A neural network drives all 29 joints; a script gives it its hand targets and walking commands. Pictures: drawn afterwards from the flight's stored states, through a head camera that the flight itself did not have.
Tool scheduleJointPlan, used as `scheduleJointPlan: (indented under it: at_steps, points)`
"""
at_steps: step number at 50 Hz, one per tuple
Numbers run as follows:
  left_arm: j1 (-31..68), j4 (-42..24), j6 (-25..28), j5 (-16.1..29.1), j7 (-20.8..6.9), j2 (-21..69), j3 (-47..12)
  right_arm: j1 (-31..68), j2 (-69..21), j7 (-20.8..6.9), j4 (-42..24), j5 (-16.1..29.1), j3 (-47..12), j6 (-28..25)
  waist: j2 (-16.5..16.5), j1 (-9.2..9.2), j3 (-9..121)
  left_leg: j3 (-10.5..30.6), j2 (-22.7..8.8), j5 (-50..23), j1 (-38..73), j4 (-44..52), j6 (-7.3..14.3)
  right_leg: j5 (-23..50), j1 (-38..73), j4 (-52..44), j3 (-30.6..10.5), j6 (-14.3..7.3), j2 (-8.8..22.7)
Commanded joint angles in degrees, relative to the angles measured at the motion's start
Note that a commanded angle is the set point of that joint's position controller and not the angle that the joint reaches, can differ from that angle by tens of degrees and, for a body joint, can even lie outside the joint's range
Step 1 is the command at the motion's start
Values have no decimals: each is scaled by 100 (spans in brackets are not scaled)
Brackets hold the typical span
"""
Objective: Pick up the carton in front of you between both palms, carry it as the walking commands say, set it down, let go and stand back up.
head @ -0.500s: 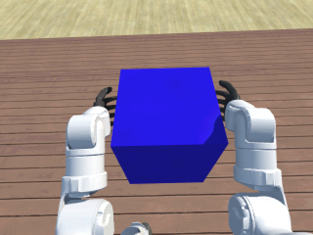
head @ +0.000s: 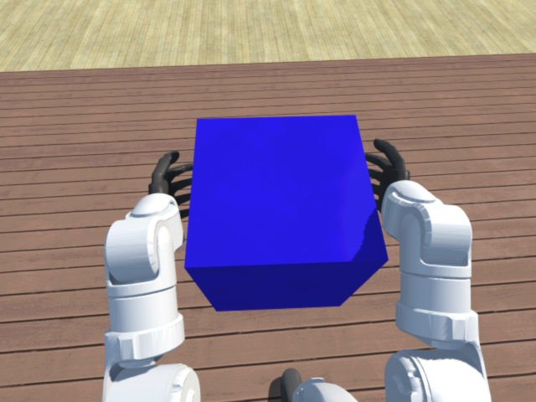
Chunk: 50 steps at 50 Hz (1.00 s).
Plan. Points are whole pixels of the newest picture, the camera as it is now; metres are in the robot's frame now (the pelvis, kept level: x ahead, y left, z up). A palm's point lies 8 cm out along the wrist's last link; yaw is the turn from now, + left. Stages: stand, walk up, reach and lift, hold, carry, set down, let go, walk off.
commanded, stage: carry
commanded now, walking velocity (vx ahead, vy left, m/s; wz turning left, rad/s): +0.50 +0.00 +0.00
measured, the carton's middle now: (277, 224) +0.37 -0.02 +0.04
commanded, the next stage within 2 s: none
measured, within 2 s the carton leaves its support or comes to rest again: neither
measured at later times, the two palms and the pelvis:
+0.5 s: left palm (173, 80) +0.69 +0.15 +0.08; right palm (324, 72) +0.70 -0.15 +0.08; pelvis +0.33 -0.01 -0.04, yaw -2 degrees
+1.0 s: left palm (198, 21) +1.01 +0.12 +0.04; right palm (312, 15) +1.00 -0.18 +0.05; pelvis +0.65 -0.01 -0.08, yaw -1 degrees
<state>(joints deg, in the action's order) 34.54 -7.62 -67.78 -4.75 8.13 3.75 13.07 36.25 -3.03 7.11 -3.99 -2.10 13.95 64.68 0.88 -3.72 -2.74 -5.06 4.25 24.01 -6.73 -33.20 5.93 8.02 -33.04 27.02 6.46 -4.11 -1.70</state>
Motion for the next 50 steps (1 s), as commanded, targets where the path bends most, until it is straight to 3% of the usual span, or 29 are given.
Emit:
scheduleJointPlan:
  at_steps: [1, 2, 3, 4, 5, 6, 7, 8, 10, 15, 19, 22, 24, 25, 26, 27, 28, 29, 30, 31, 32, 33, 35, 38, 40, 44, 47, 49, 50]
  points:
    - [3611, 160, 53, 2018, -1236, 4990, -4030, 3480, -5472, -1548, 216, 2446, -4439, 220, -615, 492, 3001, 19, -878, -5130, 774, -1735, -118, 1162, 2568, -751, 109, -201, -63]
    - [3573, 300, 17, 2009, -1291, 4880, -3896, 3621, -5423, -1560, 360, 2464, -4412, 234, -77, 740, 3054, -47, -685, -3389, -257, -2661, -185, 2288, 3565, -252, -437, -58, 616]
    - [3659, 558, -30, 1978, -1335, 4745, -3712, 3699, -5523, -1554, 586, 2429, -4322, 281, 975, 513, 3228, 62, -196, 547, -1737, -3350, -232, 4725, 4868, 885, -1715, -272, 1641]
    - [3604, 860, -57, 1944, -1374, 4679, -3607, 3686, -5604, -1507, 736, 2437, -4146, 346, 1693, 774, 3902, 564, 130, 1295, -3153, -5053, -400, 2685, 5929, 685, -3553, -1523, 2569]
    - [3456, 1032, -59, 2129, -1441, 5006, -3645, 3757, -5542, -1477, 683, 2362, -4111, 361, 1241, 840, 3921, 754, -153, 1061, -3474, -5153, -205, 341, 5592, 140, -3841, -1623, 2408]
    - [3828, 882, -28, 2321, -1517, 5345, -3751, 4030, -5723, -1455, 616, 2339, -4086, 336, 701, 800, 3420, 751, -301, 647, -3615, -4807, -153, -409, 4925, -143, -3497, -1360, 2028]
    - [4334, 678, -2, 2535, -1573, 5662, -3869, 4172, -5889, -1421, 543, 2280, -4019, 288, 175, 704, 3032, 728, -397, 266, -3488, -4268, -204, -34, 4292, -256, -3046, -1143, 1836]
    - [4746, 508, 27, 2749, -1609, 5930, -4000, 4186, -5983, -1375, 464, 2212, -3964, 252, 56, 641, 2920, 722, -478, 55, -3268, -3865, -270, 270, 3853, -314, -2778, -1047, 1792]
    - [5030, 270, 81, 3028, -1626, 6219, -4134, 4138, -6114, -1274, 378, 2149, -3890, 197, 118, 579, 2921, 595, -510, -133, -2975, -3257, -379, 453, 3502, -444, -2380, -744, 1588]
    - [4753, 99, 166, 3087, -1605, 6251, -4173, 3651, -6113, -1082, 315, 1946, -3961, 82, 478, 749, 3116, 270, -501, -1145, -3691, -2295, -382, 2652, 4325, 13, -1620, -490, 1295]
    - [4574, -52, 182, 3016, -1599, 6003, -4213, 3730, -5897, -1010, -15, 1927, -4149, 69, 449, 912, 2936, -122, -219, -2293, -3525, -871, -365, 2915, 4501, 232, -1103, -351, 779]
    - [4158, 197, 145, 2859, -1593, 5761, -4156, 3552, -5668, -1033, 60, 1866, -4179, 159, 533, 1035, 2755, -370, 33, -3216, -2861, 437, -220, 2717, 4483, 527, -825, -351, 581]
    - [3978, 499, 125, 2780, -1604, 5681, -4112, 3478, -5525, -1099, 264, 1789, -4089, 221, 603, 826, 2833, -398, 83, -3699, -1657, 933, -29, 2652, 4000, 1142, -706, -300, 624]
    - [4030, 640, 115, 2764, -1618, 5660, -4098, 3404, -5461, -1135, 406, 1737, -4015, 239, 578, 580, 2930, -396, 43, -3812, -958, 1166, 9, 2601, 3753, 1757, -520, -163, 613]
    - [4121, 785, 113, 2746, -1636, 5634, -4092, 3318, -5396, -1176, 531, 1701, -3919, 251, 405, 268, 2997, -240, -220, -4083, -44, 1341, -6, 1916, 3163, 2604, -305, -16, 517]
    - [4177, 924, 105, 2735, -1649, 5612, -4055, 3285, -5267, -1227, 654, 1699, -3794, 268, -268, 145, 3086, 622, -1083, -5741, 1142, 632, -26, -542, 1879, 3587, -176, 20, 287]
    - [4253, 1085, 43, 2750, -1641, 5698, -4022, 3303, -5146, -1258, 902, 1652, -3597, 289, -1345, 64, 3486, 2570, -2408, -7777, 2746, -157, 850, -4166, 104, 4869, -452, 281, -422]
    - [4266, 1268, 13, 2709, -1616, 5641, -3834, 3316, -5152, -1281, 1104, 1705, -3482, 302, -1495, -75, 3759, 3370, -2746, -6822, 3276, -184, 1439, -4601, -870, 5869, -809, 283, -353]
    - [4250, 1164, 24, 2677, -1577, 5765, -3779, 3304, -5367, -1333, 1173, 1807, -3557, 268, -1326, -199, 4038, 3998, -2767, -3734, 3093, 307, 1878, -4410, -1500, 6250, -1012, 193, -153]
    - [4626, 920, 70, 2643, -1515, 5819, -3816, 3688, -5814, -1414, 955, 2077, -3736, 236, -539, -72, 3472, 3599, -2302, -2592, 2174, 669, 1519, -3851, -1487, 5671, -1012, 90, 76]
    - [4786, 769, 111, 2596, -1445, 5881, -3769, 4231, -6130, -1481, 627, 2359, -3925, 218, -207, 99, 3141, 3131, -2051, -2731, 1495, 830, 1203, -3460, -1246, 5026, -974, 94, 195]
    - [4814, 641, 149, 2529, -1367, 5934, -3698, 4625, -6375, -1530, 427, 2626, -4074, 204, -108, 201, 2957, 2772, -1915, -2954, 933, 958, 970, -3308, -862, 4578, -908, 143, 258]
    - [4576, 530, 207, 2377, -1234, 5938, -3654, 4856, -6575, -1562, 225, 2933, -4196, 156, -245, 245, 2906, 2414, -1746, -3165, 515, 1050, 690, -3081, -468, 4039, -775, 222, 301]
    - [4222, 495, 276, 2226, -1098, 5941, -3734, 4468, -6517, -1549, 239, 2944, -4176, 121, -617, 90, 3069, 1883, -1595, -4905, 1190, 737, 538, -2520, -967, 3361, -567, 275, 310]
    - [4128, 395, 305, 2163, -1047, 5888, -3823, 4261, -6438, -1546, 219, 2894, -4174, 101, -690, 1, 3128, 1632, -1481, -5708, 1603, 556, 407, -1978, -1227, 2956, -467, 259, 279]
    - [4214, 103, 280, 2186, -1012, 5701, -4042, 4069, -6140, -1524, 44, 2767, -4205, 112, -656, -172, 2939, 1162, -1062, -5938, 1874, 337, 241, -880, -1094, 1609, -114, 170, 24]
    - [4058, 227, 178, 2170, -1060, 5494, -4075, 3640, -5887, -1513, 288, 2591, -4143, 158, -707, -303, 2730, 896, -836, -5828, 1875, 113, 166, -98, -556, 332, 218, 73, -251]
    - [3915, 454, 105, 2126, -1130, 5343, -3983, 3526, -5785, -1515, 553, 2502, -4098, 177, -759, -119, 2687, 751, -829, -5710, 1428, -379, 73, 458, 495, -284, 226, -100, -338]
    - [3851, 589, 82, 2106, -1167, 5268, -3897, 3514, -5760, -1525, 693, 2473, -4079, 186, -748, 93, 2780, 616, -833, -5764, 1178, -888, -29, 567, 1170, -455, 242, -171, -348]
